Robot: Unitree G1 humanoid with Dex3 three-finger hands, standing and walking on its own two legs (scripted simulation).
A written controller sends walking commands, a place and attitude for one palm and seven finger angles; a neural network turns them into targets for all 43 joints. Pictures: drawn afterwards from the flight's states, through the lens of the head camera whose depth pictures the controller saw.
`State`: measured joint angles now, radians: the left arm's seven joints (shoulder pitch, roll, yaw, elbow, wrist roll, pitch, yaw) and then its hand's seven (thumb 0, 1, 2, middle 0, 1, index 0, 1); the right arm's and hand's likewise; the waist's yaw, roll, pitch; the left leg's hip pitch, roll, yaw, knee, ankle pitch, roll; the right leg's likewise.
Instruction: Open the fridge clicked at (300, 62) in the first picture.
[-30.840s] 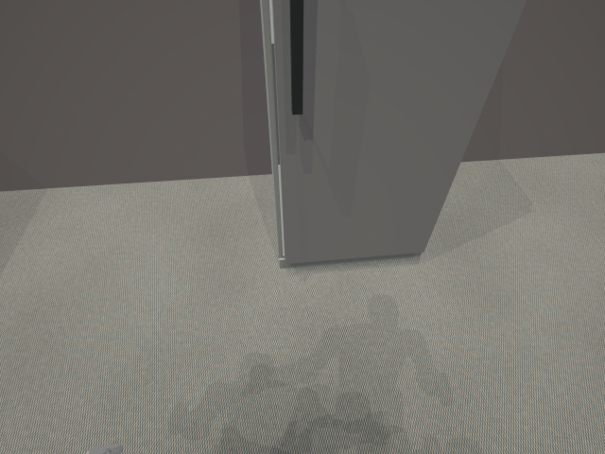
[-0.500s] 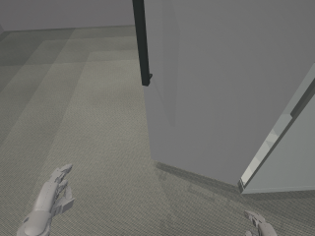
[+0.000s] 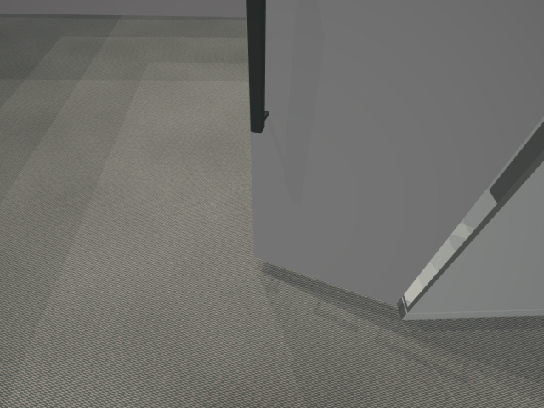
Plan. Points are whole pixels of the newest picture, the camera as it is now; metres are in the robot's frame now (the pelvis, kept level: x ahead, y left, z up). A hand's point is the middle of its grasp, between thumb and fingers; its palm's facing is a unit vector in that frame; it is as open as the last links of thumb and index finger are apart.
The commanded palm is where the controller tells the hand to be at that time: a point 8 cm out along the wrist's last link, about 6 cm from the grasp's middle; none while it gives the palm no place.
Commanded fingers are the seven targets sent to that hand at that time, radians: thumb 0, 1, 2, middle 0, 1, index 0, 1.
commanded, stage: let the arm hang, fingers relaxed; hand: left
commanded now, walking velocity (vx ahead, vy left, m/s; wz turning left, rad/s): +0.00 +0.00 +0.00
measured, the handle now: (261, 9) +0.70 +0.07 +0.25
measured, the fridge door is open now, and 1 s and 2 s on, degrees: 68 68 68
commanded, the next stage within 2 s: look to check the result in 0.46 s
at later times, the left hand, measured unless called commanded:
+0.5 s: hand out of the picture +0.08 +0.23 -0.16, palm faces -0.03 -0.96 -0.28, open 7.4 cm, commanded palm none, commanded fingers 0.00 0.90 0.90 -0.20 -0.30 -0.20 -0.30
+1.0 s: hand out of the picture +0.11 +0.24 -0.15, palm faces -0.04 -0.95 -0.32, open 7.4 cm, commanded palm none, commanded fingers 0.00 0.90 0.90 -0.20 -0.30 -0.20 -0.30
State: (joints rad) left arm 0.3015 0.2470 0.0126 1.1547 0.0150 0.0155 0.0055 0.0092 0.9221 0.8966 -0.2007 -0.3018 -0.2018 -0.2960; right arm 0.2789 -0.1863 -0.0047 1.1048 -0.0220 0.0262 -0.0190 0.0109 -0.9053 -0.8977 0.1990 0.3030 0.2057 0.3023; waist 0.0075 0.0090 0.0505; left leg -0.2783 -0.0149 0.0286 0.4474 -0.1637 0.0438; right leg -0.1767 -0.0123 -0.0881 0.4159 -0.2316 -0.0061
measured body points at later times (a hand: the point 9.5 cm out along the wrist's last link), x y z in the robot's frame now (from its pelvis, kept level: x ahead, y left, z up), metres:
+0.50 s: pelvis +0.01 +0.00 +0.01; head +0.02 +0.01 +0.46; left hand +0.09 +0.28 -0.14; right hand +0.08 -0.28 -0.13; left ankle +0.05 +0.09 -0.74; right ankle -0.01 -0.12 -0.74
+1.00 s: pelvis +0.03 -0.01 +0.01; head +0.05 -0.01 +0.46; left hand +0.11 +0.28 -0.13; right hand +0.11 -0.30 -0.13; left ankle +0.05 +0.09 -0.74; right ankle +0.00 -0.12 -0.74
